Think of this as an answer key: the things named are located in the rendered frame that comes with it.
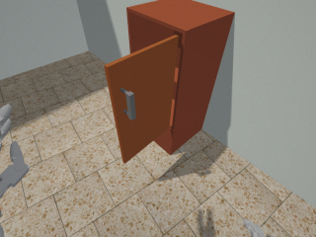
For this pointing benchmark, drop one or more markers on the robot right hand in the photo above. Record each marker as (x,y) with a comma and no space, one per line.
(255,230)

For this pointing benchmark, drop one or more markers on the cupboard door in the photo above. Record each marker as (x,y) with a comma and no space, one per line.
(149,74)

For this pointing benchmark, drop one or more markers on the handle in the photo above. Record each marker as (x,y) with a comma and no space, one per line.
(130,102)

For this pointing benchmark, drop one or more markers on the robot left hand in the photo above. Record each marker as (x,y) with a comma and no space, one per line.
(15,172)

